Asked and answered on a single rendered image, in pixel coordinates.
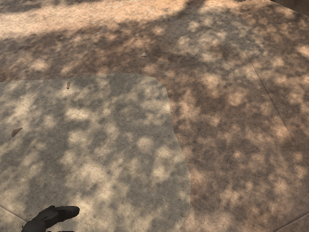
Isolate left robot hand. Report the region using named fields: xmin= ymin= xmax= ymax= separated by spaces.
xmin=21 ymin=205 xmax=80 ymax=232

